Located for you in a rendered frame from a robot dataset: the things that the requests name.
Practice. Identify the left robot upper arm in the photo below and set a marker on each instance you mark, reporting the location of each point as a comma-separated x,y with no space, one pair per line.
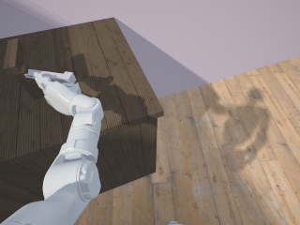
68,188

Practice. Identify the robot left hand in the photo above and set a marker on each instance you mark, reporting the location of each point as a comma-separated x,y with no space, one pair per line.
58,94

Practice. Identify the counter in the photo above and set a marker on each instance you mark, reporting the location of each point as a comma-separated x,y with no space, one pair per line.
32,132

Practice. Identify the left robot forearm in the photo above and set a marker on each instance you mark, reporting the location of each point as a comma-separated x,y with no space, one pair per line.
83,136

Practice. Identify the tap lever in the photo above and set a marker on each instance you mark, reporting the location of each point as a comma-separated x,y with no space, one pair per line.
67,77

